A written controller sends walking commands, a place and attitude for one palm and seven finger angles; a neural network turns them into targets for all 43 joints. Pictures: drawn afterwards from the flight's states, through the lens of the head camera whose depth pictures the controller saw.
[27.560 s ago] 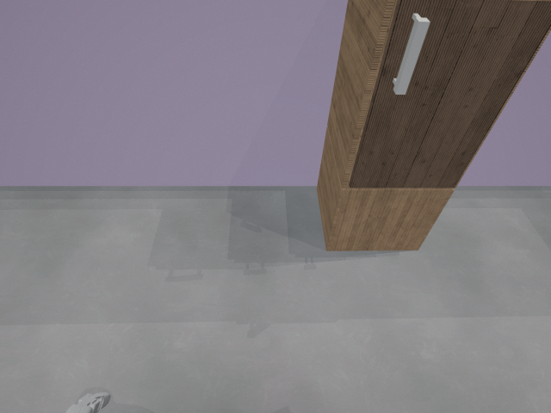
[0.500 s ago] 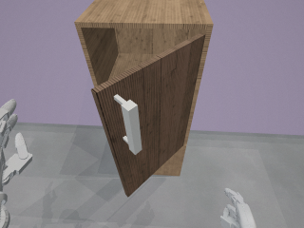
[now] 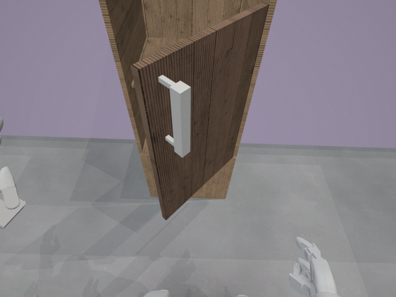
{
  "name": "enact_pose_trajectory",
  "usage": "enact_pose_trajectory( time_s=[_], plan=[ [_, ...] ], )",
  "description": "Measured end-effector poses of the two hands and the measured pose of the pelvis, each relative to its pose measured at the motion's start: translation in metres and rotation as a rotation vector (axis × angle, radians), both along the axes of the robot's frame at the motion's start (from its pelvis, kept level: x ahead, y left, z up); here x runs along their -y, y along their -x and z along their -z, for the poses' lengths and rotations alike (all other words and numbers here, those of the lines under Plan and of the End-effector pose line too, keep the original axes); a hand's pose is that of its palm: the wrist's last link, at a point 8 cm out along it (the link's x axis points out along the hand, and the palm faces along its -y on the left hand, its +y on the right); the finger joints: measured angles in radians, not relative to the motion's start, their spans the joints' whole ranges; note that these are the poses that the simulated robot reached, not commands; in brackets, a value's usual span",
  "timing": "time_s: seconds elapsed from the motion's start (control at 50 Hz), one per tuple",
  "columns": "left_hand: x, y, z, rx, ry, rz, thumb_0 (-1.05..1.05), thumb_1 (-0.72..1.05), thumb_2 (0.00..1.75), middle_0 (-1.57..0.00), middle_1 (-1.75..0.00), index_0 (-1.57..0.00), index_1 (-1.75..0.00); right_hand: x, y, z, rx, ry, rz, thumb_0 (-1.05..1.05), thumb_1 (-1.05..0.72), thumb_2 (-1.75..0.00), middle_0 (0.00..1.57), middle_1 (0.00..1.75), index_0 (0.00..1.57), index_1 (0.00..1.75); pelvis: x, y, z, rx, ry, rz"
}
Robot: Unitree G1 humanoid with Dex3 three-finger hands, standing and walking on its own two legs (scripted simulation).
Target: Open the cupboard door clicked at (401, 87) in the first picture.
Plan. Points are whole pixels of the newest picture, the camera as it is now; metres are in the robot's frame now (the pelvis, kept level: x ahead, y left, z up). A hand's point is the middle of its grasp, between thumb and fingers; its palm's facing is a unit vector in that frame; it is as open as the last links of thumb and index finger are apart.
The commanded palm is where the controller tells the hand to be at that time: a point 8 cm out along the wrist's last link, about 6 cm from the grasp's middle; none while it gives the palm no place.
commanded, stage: step back with the hand held close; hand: left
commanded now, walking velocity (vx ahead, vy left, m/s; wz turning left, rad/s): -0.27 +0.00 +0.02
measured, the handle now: (174, 118) +0.41 +0.09 +0.14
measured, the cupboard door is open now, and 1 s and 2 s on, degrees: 48 48 48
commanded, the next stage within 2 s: stop stepping back and stand still in 0.42 s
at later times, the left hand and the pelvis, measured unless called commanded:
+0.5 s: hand out of the picture +0.11 +0.25 +0.17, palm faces +0.44 -0.76 -0.48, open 7.4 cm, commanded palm +0.05 +0.28 +0.19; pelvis -0.09 -0.02 +0.00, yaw +0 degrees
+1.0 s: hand out of the picture +0.00 +0.25 +0.17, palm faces +0.44 -0.74 -0.50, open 7.4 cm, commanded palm -0.05 +0.27 +0.19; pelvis -0.18 -0.03 +0.01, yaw +0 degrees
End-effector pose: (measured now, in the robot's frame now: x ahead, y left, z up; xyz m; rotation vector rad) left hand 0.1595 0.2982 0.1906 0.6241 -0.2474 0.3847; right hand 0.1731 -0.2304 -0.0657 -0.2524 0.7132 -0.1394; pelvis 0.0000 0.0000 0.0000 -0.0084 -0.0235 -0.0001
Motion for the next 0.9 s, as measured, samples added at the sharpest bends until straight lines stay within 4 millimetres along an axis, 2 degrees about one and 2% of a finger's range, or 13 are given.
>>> enact_pose_trajectory(
  time_s=[0.22,0.34,0.4,0.44,0.48,0.58,0.68,0.8,0.9],
  plan=[
    [0.002,0.036,0.003,0.095,0.025,0.036,0.01,0.89,0.89,-0.21,-0.3,-0.21,-0.3,0.005,0.06,0.011,-0.031,0.049,0.013,0.01,-0.91,-0.9,0.2,0.3,0.2,0.3,-0.005,0.042,0.009,0.01,0.016,-0.008],
    [-0.005,0.062,-0.01,0.115,-0.049,0.01,0.01,0.89,0.89,-0.22,-0.31,-0.21,-0.3,0.001,0.087,0.014,-0.044,0.015,0.015,0.01,-0.91,-0.9,0.2,0.3,0.2,0.3,0.003,0.061,0.006,0.002,0.049,-0.05],
    [-0.002,0.081,-0.011,0.101,-0.048,-0.027,0.01,0.89,0.89,-0.21,-0.3,-0.21,-0.3,0.0,0.092,0.015,-0.033,-0.017,-0.012,0.02,-0.9,-0.9,0.2,0.3,0.2,0.3,0.012,0.069,0.006,-0.039,0.034,-0.038],
    [0.005,0.089,-0.005,0.072,-0.027,-0.031,0.01,0.89,0.89,-0.21,-0.3,-0.21,-0.3,0.002,0.093,0.019,-0.029,-0.032,-0.035,0.02,-0.9,-0.9,0.2,0.3,0.2,0.3,0.017,0.079,0.008,-0.063,0.016,-0.011],
    [0.012,0.093,0.002,0.031,0.029,-0.022,0.01,0.89,0.89,-0.21,-0.3,-0.21,-0.3,0.004,0.096,0.018,-0.058,-0.029,-0.048,0.01,-0.9,-0.9,0.2,0.3,0.2,0.3,0.016,0.089,0.001,-0.062,0.016,-0.001],
    [0.017,0.095,0.011,-0.062,0.072,0.019,0.01,0.89,0.89,-0.21,-0.3,-0.21,-0.3,0.005,0.103,-0.005,-0.058,0.005,-0.047,0.02,-0.91,-0.9,0.2,0.3,0.2,0.3,0.017,0.103,-0.015,-0.076,-0.03,-0.002],
    [0.011,0.105,0.01,-0.048,0.047,0.07,0.01,0.89,0.89,-0.22,-0.31,-0.21,-0.3,0.007,0.106,-0.019,0.05,0.05,-0.026,0.01,-0.91,-0.9,0.2,0.3,0.2,0.3,0.008,0.12,-0.006,-0.083,-0.003,-0.021],
    [0.013,0.141,-0.009,-0.043,-0.005,0.075,0.01,0.89,0.89,-0.22,-0.3,-0.21,-0.3,0.002,0.138,-0.029,0.083,0.015,-0.055,0.01,-0.91,-0.9,0.2,0.3,0.2,0.3,0.01,0.147,-0.013,-0.029,-0.017,-0.016],
    [0.016,0.177,-0.013,-0.055,-0.017,0.013,0.01,0.89,0.89,-0.21,-0.3,-0.21,-0.3,0.006,0.175,-0.014,0.042,-0.036,-0.042,0.01,-0.9,-0.9,0.2,0.3,0.2,0.3,0.019,0.164,-0.013,-0.019,-0.029,-0.009]
  ],
)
